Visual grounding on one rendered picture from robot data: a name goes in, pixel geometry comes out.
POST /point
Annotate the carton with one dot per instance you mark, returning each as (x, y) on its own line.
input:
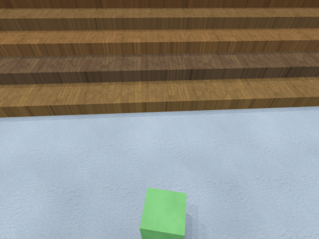
(163, 215)

